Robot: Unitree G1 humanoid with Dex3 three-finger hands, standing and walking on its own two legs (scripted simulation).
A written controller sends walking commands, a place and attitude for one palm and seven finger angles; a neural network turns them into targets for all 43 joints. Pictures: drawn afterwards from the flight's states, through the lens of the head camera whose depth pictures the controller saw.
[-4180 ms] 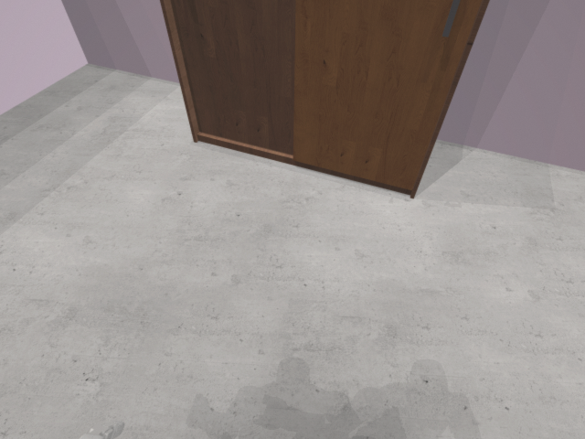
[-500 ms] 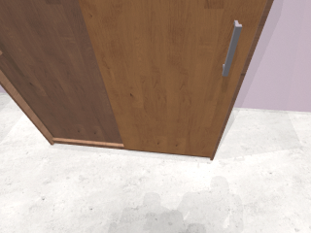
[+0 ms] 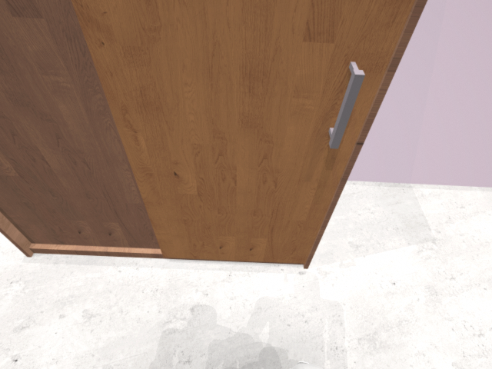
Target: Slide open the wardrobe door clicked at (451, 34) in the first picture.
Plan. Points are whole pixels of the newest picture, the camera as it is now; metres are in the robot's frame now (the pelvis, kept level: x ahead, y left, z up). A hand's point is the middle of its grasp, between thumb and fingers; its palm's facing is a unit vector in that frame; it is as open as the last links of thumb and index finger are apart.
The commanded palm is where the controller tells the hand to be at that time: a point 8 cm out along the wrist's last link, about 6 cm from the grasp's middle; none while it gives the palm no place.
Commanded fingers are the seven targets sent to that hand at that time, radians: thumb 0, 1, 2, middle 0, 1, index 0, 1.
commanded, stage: take the last steps up to it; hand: right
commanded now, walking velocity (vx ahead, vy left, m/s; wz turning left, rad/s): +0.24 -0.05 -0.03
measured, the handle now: (343, 107) +0.63 -0.19 +0.10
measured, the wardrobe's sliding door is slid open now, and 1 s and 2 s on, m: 0.00 0.00 0.00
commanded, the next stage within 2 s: come to a stop and stand still in 0.30 s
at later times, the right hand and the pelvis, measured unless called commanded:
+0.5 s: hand (356, 329) +0.24 -0.22 -0.17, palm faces +0.02 +0.97 -0.24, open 7.3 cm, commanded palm none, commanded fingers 0.00 -0.90 -0.90 0.20 0.30 0.20 0.30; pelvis +0.15 -0.03 -0.02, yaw +0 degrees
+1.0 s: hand (374, 349) +0.21 -0.25 -0.18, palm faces +0.02 +0.97 -0.23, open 7.4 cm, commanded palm none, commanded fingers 0.00 -0.90 -0.90 0.20 0.30 0.20 0.30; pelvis +0.15 -0.06 -0.01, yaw +1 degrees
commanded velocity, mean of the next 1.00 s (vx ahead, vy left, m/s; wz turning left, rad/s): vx -0.01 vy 0.01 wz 0.00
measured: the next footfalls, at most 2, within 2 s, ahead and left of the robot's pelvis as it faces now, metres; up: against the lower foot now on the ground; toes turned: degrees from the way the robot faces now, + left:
right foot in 0.14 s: +0.15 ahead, -0.16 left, +0.00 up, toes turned -9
left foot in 0.46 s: +0.22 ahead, +0.06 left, +0.00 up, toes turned +8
